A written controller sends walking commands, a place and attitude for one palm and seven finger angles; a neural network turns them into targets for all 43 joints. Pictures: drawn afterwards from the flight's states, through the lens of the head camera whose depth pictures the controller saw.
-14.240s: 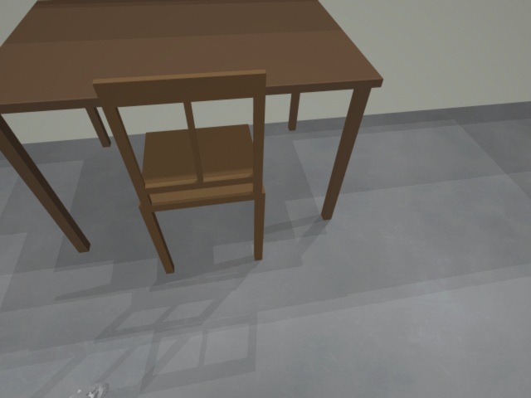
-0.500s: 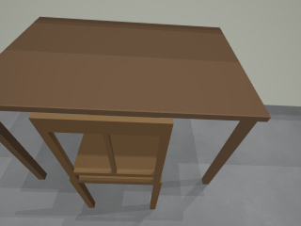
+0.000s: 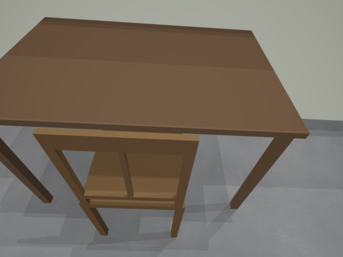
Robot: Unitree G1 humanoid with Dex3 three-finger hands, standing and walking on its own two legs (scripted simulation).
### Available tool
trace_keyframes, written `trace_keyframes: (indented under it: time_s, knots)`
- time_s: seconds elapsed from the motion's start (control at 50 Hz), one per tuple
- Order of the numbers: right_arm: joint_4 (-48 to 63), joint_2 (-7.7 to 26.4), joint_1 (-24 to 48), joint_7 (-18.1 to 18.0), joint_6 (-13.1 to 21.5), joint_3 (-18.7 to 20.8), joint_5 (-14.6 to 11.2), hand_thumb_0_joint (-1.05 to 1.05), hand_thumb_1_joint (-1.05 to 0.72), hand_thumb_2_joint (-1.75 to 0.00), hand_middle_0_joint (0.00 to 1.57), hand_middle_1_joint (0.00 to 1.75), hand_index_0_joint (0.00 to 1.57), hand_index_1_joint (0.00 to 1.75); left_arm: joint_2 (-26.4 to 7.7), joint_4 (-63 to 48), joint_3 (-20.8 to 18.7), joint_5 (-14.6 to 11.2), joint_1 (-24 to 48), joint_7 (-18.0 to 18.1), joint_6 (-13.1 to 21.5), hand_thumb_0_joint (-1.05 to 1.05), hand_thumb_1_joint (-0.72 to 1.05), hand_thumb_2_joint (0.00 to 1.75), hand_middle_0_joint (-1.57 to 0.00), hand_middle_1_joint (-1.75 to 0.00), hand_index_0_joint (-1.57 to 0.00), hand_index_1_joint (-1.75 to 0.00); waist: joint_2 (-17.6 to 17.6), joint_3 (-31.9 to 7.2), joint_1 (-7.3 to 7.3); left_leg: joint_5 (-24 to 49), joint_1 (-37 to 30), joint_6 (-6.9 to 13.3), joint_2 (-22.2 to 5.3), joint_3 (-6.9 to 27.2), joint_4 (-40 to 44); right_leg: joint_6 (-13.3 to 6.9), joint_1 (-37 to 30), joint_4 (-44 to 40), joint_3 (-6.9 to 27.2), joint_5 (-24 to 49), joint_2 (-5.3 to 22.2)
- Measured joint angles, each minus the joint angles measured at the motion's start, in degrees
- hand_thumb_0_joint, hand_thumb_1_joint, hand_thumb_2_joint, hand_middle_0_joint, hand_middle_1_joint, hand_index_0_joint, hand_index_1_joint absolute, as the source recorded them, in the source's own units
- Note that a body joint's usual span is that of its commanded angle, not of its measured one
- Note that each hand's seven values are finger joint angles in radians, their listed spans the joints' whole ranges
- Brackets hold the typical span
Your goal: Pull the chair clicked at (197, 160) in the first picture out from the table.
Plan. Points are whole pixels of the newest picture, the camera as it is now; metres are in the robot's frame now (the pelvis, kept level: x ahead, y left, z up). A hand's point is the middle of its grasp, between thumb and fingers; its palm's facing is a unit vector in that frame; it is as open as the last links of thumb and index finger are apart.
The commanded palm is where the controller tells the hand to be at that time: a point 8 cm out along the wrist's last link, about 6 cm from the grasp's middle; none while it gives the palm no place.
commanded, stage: shuffle to correct the standing spot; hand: left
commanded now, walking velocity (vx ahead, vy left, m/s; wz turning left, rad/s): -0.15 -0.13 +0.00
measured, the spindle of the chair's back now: (126, 175) +0.37 +0.16 -0.11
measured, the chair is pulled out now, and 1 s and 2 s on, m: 0.00 0.00 0.00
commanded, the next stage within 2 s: come to a stop and stand still in 0.18 s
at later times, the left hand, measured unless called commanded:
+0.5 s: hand out of the picture -0.01 +0.11 -0.18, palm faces -0.02 -0.98 -0.22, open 7.4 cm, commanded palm none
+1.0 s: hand out of the picture +0.00 +0.16 -0.19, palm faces +0.01 -0.97 -0.23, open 7.4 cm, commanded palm none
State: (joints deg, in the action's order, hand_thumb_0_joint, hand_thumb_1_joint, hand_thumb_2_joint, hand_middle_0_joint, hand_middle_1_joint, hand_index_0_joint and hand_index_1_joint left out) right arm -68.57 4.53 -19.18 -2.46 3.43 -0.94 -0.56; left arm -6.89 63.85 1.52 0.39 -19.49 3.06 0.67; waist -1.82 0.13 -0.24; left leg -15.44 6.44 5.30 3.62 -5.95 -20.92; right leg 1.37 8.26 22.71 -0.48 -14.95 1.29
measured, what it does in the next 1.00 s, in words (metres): stands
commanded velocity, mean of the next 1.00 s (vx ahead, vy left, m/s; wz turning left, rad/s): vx -0.03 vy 0.03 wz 0.00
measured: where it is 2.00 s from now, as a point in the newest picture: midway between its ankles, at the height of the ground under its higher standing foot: outside the picture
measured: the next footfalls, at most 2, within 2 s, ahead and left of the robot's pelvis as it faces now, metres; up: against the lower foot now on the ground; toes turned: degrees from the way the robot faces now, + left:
none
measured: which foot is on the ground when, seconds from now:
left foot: down 0.00-1.00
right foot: down 0.00-1.00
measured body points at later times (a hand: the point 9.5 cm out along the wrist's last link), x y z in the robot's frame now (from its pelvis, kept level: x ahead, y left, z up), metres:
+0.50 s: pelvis -0.02 -0.06 -0.01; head -0.01 -0.07 +0.44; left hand -0.01 +0.17 -0.16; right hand -0.03 -0.29 -0.17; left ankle -0.04 +0.05 -0.74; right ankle -0.05 -0.17 -0.74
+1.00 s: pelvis -0.03 -0.02 -0.01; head -0.01 -0.02 +0.44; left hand +0.00 +0.21 -0.17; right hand +0.01 -0.26 -0.16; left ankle -0.04 +0.05 -0.74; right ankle -0.05 -0.17 -0.74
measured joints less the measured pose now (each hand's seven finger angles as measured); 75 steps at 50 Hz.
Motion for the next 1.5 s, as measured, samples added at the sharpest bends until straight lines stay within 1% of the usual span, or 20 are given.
trace_keyframes:
  time_s: [0.16, 0.22, 0.26, 0.3, 0.34, 0.38, 0.4, 0.42, 0.46, 0.5, 0.58, 0.66, 0.74, 0.84, 0.9, 0.96, 1.04, 1.14, 1.32, 1.5]
  knots:
    - [1.1, -0.2, 1.9, -0.6, -1.1, 1.1, -0.1, 0.00, -0.91, -0.90, 0.20, 0.30, 0.20, 0.30, -1.0, -1.8, -1.0, 0.2, 1.2, -0.2, -1.7, 0.01, 0.91, 0.90, -0.19, -0.29, -0.20, -0.30, -0.8, 1.4, -0.24, 0.0, 1.7, -0.2, 0.1, -0.5, -1.5, -0.3, 2.8, 3.5, 0.4, -0.9, 0.2]
    - [1.8, 0.2, 2.6, -0.8, -1.5, 1.8, 0.0, 0.00, -0.91, -0.90, 0.20, 0.30, 0.20, 0.30, -1.7, -2.9, -1.6, 0.6, 2.0, -0.3, -2.7, 0.01, 0.91, 0.90, -0.19, -0.29, -0.20, -0.30, -1.0, 1.9, -0.27, -0.1, 3.2, -0.2, 0.1, -0.9, -2.8, -0.9, 6.3, 10.3, 0.7, -5.2, 0.4]
    - [2.2, 0.7, 3.2, -0.9, -1.9, 2.2, 0.2, 0.00, -0.91, -0.90, 0.20, 0.30, 0.20, 0.30, -2.0, -3.7, -2.2, 0.9, 2.7, -0.3, -3.3, 0.01, 0.91, 0.90, -0.19, -0.29, -0.20, -0.30, -0.4, 2.1, -0.32, -0.3, 4.6, -0.4, -0.5, -0.9, -4.0, -1.0, 9.3, 16.9, 0.9, -9.3, 0.1]
    - [2.7, 1.3, 4.0, -0.8, -2.4, 2.6, 0.5, 0.00, -0.91, -0.90, 0.20, 0.30, 0.20, 0.30, -2.2, -4.6, -2.7, 1.2, 3.4, -0.3, -3.7, 0.01, 0.91, 0.90, -0.19, -0.29, -0.20, -0.30, 0.4, 2.4, -0.33, -0.5, 6.0, -0.9, -1.4, -0.7, -5.3, -1.1, 11.1, 20.9, 0.8, -11.1, 0.0]
    - [3.0, 1.9, 4.8, -0.5, -2.9, 2.9, 0.7, 0.00, -0.91, -0.90, 0.20, 0.30, 0.20, 0.30, -2.6, -5.5, -3.0, 1.2, 3.8, -0.3, -3.5, 0.01, 0.91, 0.90, -0.19, -0.29, -0.20, -0.30, 1.1, 2.7, -0.15, -0.8, 7.1, -1.7, -2.3, -0.5, -6.8, -1.3, 10.7, 19.1, 0.5, -9.6, 0.2]
    - [3.2, 2.4, 5.2, -0.3, -3.2, 3.1, 0.7, 0.00, -0.91, -0.90, 0.20, 0.30, 0.20, 0.30, -3.2, -5.9, -2.8, 1.1, 3.5, -0.1, -2.4, 0.01, 0.91, 0.90, -0.19, -0.29, -0.20, -0.30, 0.7, 2.6, 0.06, -1.8, 8.1, -2.7, -2.7, -0.6, -9.0, -1.4, 7.9, 11.1, 1.4, -2.7, 1.0]
    - [3.2, 2.7, 5.5, -0.2, -3.4, 3.1, 0.6, 0.01, -0.92, -0.90, 0.20, 0.30, 0.20, 0.30, -3.4, -5.5, -2.7, 1.0, 3.4, 0.1, -1.8, 0.01, 0.91, 0.90, -0.19, -0.29, -0.20, -0.30, 0.6, 2.4, 0.16, -2.5, 8.5, -3.2, -3.0, -0.7, -10.3, -0.6, 7.1, 9.4, 1.8, -2.2, 0.8]
    - [3.2, 3.2, 5.9, 0.1, -3.6, 3.2, 0.4, 0.01, -0.92, -0.90, 0.20, 0.30, 0.20, 0.30, -3.2, -4.7, -2.4, 0.9, 3.6, 0.2, -1.5, 0.01, 0.91, 0.90, -0.19, -0.29, -0.20, -0.30, 1.1, 2.4, -0.06, -2.8, 8.2, -3.7, -3.8, -0.4, -10.6, -0.6, 6.7, 9.4, 1.5, -2.7, 0.1]
    - [3.3, 3.9, 5.6, 0.6, -3.6, 3.1, 0.4, 0.01, -0.92, -0.90, 0.20, 0.30, 0.20, 0.30, -2.7, -3.6, -1.5, 0.9, 3.5, -0.1, -1.4, 0.01, 0.91, 0.90, -0.19, -0.29, -0.20, -0.30, 1.7, 1.6, -0.84, -2.2, 7.3, -4.4, -4.4, 0.6, -9.3, -1.2, 5.6, 8.6, 0.6, -3.4, -0.6]
    - [3.4, 4.3, 5.0, 1.0, -3.4, 2.9, 0.5, 0.01, -0.92, -0.90, 0.19, 0.30, 0.19, 0.30, -2.2, -3.2, -0.8, 0.8, 3.3, -0.2, -1.1, 0.01, 0.91, 0.90, -0.19, -0.29, -0.20, -0.30, 2.0, 0.7, -0.92, -1.5, 6.5, -5.0, -4.9, 1.2, -8.0, -1.9, 4.5, 6.9, 0.0, -3.1, -1.3]
    - [3.1, 4.4, 4.0, 1.3, -3.1, 2.1, 0.5, 0.00, -0.92, -0.90, 0.19, 0.30, 0.19, 0.30, -2.5, -2.9, -0.6, 0.6, 3.3, -0.2, -0.3, 0.02, 0.93, 0.90, -0.20, -0.29, -0.20, -0.30, 1.8, 0.4, -0.33, -0.8, 5.6, -5.8, -5.8, 2.0, -6.4, -2.7, 2.8, 4.2, -0.8, -1.9, -2.2]
    - [3.0, 4.6, 3.6, 1.2, -3.5, 1.8, 0.3, 0.00, -0.92, -0.90, 0.19, 0.30, 0.19, 0.30, -2.4, -3.4, -0.7, 0.4, 3.5, -0.2, 0.0, 0.02, 0.93, 0.89, -0.20, -0.29, -0.20, -0.30, 1.9, 1.1, 0.51, -0.9, 5.6, -5.9, -6.0, 2.6, -6.6, -2.8, 2.1, 3.1, -1.4, -1.5, -2.4]
    - [3.5, 4.4, 4.0, 1.0, -3.9, 1.8, 0.1, 0.00, -0.91, -0.90, 0.19, 0.30, 0.19, 0.30, -2.7, -3.8, -0.9, 0.4, 3.6, -0.1, -0.5, 0.01, 0.92, 0.89, -0.20, -0.30, -0.20, -0.30, 0.8, 1.7, 0.96, -0.9, 5.3, -5.5, -5.2, 2.2, -6.2, -2.3, 2.4, 3.8, -1.0, -1.9, -1.6]
    - [4.6, 3.8, 5.0, 1.0, -3.0, 1.7, 0.1, 0.00, -0.91, -0.90, 0.19, 0.30, 0.19, 0.30, -3.3, -4.0, -0.8, 0.4, 4.4, -0.1, -1.1, 0.01, 0.91, 0.89, -0.20, -0.29, -0.20, -0.30, 0.0, 2.3, 0.94, -0.5, 5.0, -4.5, -4.2, 1.3, -5.7, -1.3, 2.9, 4.6, -0.1, -2.0, -0.6]
    - [7.4, 5.0, 5.6, 1.2, -3.7, 1.9, 0.4, 0.00, -0.92, -0.90, 0.19, 0.30, 0.19, 0.30, -2.8, -4.4, -0.8, 0.4, 4.5, 0.3, 0.0, 0.01, 0.91, 0.89, -0.20, -0.29, -0.20, -0.30, 1.9, 2.7, 0.26, -2.3, 7.5, -4.2, -4.7, 1.7, -10.0, -0.7, 3.8, 5.3, -0.3, -1.7, -0.9]
    - [9.7, 5.4, 5.6, 1.4, -3.6, 2.3, 0.8, 0.01, -0.92, -0.90, 0.19, 0.30, 0.19, 0.30, -3.1, -4.9, -1.0, 0.5, 4.2, 0.2, -0.1, 0.01, 0.91, 0.89, -0.20, -0.30, -0.20, -0.30, 1.9, 2.0, -0.78, -3.0, 8.0, -2.7, -3.1, 1.5, -11.4, 0.4, 4.7, 8.0, -0.1, -3.2, 0.6]
    - [10.9, 5.2, 5.0, 1.6, -3.3, 2.0, 1.1, 0.00, -0.92, -0.90, 0.19, 0.30, 0.19, 0.30, -4.0, -5.8, -1.4, 0.7, 4.7, 0.2, -0.9, 0.01, 0.90, 0.90, -0.20, -0.29, -0.20, -0.30, 1.5, 0.6, -0.49, -3.8, 7.9, -1.4, -1.9, 1.3, -12.7, 1.2, 4.5, 9.3, 0.1, -4.1, 1.8]
    - [11.6, 5.3, 5.5, 1.8, -3.3, 1.7, 1.2, 0.00, -0.93, -0.90, 0.20, 0.30, 0.20, 0.30, -4.6, -7.2, -1.4, 0.8, 5.2, 0.0, -1.1, 0.01, 0.91, 0.90, -0.19, -0.29, -0.20, -0.30, 1.4, 0.2, 0.18, -3.3, 7.6, -0.1, -1.1, 0.9, -12.1, 0.9, 3.9, 8.3, 0.4, -3.3, 2.6]
    - [11.6, 5.3, 5.8, 2.1, -2.9, 1.2, 1.1, 0.00, -0.92, -0.90, 0.20, 0.30, 0.20, 0.30, -4.5, -6.7, -1.0, 0.9, 3.8, -0.5, -1.5, 0.01, 0.91, 0.90, -0.19, -0.29, -0.20, -0.30, 0.5, 0.8, 0.42, -0.8, 6.3, 1.3, 0.5, -0.2, -8.0, 0.0, 3.6, 5.7, 1.5, -1.5, 3.9]
    - [8.7, 5.2, 4.5, 2.0, -2.6, 0.9, 0.9, 0.00, -0.92, -0.90, 0.20, 0.30, 0.20, 0.30, -4.0, -4.3, -0.7, 0.7, 1.6, -0.6, -1.1, 0.01, 0.91, 0.90, -0.19, -0.29, -0.20, -0.30, 0.0, 1.4, 0.48, 0.1, 4.7, 1.6, 1.1, -0.4, -5.4, 1.3, 2.2, 3.6, 1.8, -0.6, 4.4]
